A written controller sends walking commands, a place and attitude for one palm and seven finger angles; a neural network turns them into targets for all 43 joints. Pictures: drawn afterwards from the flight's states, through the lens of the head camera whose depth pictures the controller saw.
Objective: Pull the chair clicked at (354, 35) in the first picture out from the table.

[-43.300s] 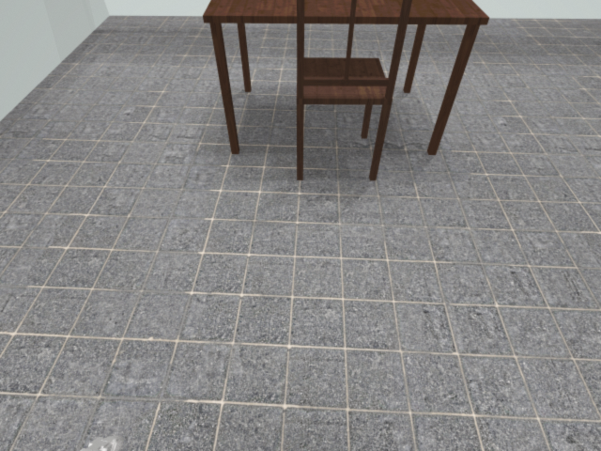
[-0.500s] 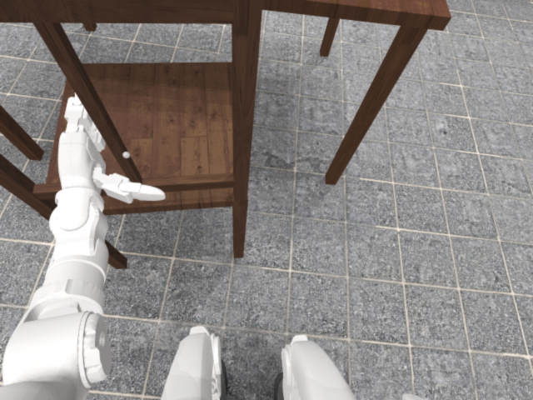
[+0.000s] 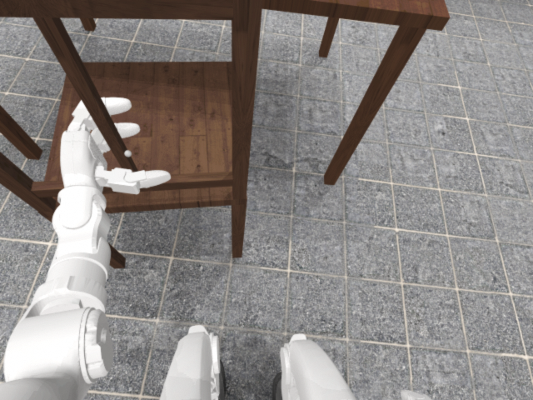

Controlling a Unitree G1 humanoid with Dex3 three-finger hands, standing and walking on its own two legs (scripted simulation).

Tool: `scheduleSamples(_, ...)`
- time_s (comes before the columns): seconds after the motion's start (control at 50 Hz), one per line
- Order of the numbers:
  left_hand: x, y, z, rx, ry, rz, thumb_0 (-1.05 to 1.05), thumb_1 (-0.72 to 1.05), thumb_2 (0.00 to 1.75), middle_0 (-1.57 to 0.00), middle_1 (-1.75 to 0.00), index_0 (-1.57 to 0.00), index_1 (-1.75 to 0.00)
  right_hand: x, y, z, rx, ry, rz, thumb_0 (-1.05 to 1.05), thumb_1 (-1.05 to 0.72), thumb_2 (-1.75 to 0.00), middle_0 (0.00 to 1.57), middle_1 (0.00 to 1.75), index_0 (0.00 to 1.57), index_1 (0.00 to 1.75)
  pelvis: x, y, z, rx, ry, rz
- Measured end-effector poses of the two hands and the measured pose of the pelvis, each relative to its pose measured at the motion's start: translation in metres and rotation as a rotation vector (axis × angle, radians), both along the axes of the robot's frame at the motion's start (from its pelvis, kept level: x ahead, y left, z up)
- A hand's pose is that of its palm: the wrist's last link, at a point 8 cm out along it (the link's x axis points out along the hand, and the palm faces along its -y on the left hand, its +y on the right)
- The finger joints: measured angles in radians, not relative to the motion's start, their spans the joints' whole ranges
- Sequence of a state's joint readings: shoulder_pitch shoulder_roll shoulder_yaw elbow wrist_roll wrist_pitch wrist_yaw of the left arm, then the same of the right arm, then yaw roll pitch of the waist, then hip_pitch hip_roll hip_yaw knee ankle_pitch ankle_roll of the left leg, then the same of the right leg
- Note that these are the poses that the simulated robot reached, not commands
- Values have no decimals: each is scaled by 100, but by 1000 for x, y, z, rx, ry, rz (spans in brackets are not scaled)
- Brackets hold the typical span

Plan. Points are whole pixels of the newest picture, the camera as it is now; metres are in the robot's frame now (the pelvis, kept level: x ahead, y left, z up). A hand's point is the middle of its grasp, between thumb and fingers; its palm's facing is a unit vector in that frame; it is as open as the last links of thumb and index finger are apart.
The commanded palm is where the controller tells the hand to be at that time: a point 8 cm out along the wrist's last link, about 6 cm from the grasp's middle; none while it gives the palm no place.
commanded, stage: hook a spindle and tug to test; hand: left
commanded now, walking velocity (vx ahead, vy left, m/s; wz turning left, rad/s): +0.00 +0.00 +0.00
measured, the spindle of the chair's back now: (104, 123) +0.49 +0.22 +0.06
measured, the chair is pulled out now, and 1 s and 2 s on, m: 0.13 0.16 0.28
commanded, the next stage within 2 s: step backward, pulling the chair out in 0.96 s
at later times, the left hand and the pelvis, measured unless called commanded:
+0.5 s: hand (128, 154) +0.46 +0.19 +0.03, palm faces +0.11 -0.99 -0.02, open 5.0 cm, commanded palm +0.42 +0.23 +0.03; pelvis +0.01 +0.00 +0.01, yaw -1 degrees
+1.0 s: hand (127, 174) +0.43 +0.18 +0.03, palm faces +0.09 -1.00 -0.02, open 5.3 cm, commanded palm +0.40 +0.23 +0.03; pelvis +0.03 +0.01 +0.02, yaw -1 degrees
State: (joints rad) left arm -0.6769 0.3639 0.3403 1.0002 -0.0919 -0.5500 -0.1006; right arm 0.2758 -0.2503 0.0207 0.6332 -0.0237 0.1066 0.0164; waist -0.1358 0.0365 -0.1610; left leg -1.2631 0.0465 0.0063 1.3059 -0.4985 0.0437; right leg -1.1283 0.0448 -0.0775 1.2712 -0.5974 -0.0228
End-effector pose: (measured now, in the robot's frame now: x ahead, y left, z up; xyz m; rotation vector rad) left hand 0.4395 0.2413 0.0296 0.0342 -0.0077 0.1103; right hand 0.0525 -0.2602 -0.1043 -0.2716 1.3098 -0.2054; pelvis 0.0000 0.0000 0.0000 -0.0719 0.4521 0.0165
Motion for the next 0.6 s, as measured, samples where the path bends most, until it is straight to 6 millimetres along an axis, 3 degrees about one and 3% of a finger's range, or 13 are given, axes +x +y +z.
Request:
scheduleSamples(0.16,3,-2,2,0,1,-10,0,15,57,-47,-136,-47,-136,-8,-1,-1,4,20,-18,1,-91,-90,20,30,20,30,0,0,0,1,2,-3)
scheduleSamples(0.38,0,-1,3,-1,2,-3,1,71,81,-49,-144,-48,-144,-6,0,1,9,15,-20,1,-91,-90,20,30,20,30,3,-1,2,4,0,-7)
scheduleSamples(0.6,-6,-3,4,-16,19,-4,2,79,81,-44,-142,-42,-145,13,2,10,22,-40,-30,1,-91,-90,20,30,20,30,11,2,9,9,-5,-19)
